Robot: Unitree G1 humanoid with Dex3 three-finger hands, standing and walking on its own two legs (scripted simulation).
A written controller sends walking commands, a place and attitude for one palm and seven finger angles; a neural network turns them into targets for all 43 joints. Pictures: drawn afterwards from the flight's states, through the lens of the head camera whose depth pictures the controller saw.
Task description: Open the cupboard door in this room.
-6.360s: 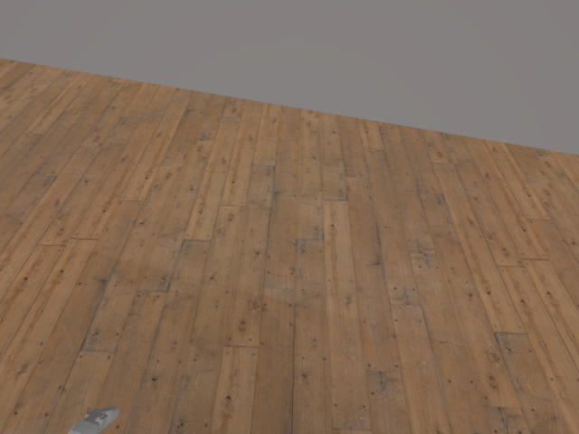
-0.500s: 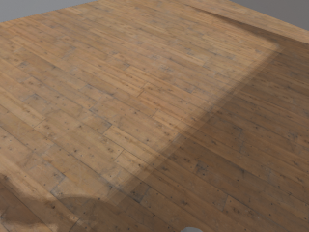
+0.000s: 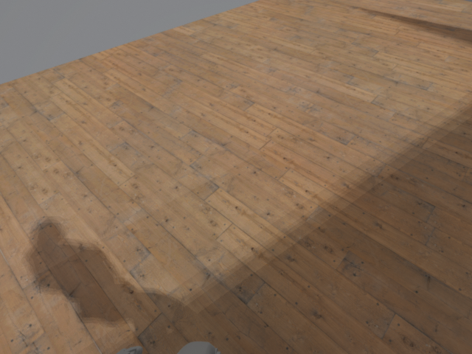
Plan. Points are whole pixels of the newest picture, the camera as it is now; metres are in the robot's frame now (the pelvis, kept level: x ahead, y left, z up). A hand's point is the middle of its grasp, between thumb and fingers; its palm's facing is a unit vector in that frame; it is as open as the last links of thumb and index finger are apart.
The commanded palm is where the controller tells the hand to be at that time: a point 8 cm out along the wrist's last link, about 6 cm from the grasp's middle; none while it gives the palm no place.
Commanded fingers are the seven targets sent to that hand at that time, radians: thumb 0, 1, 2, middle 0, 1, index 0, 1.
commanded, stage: turn or walk to find it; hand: left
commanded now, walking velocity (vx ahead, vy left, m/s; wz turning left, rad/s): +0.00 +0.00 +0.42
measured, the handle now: out of the picture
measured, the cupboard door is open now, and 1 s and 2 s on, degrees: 0 0 0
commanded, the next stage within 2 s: none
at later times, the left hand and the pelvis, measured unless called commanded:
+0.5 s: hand out of the picture -0.06 +0.28 -0.18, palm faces +0.27 -0.94 -0.22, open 7.4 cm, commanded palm none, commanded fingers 0.00 0.90 0.90 -0.20 -0.30 -0.20 -0.30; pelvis -0.03 +0.07 +0.00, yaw +12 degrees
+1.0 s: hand out of the picture +0.00 +0.22 -0.14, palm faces +0.37 -0.89 -0.28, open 7.4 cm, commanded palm none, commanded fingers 0.00 0.90 0.90 -0.20 -0.30 -0.20 -0.30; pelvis -0.05 +0.00 -0.01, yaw +24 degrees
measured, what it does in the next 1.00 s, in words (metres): steps on the spot, turning left: left foot, then right foot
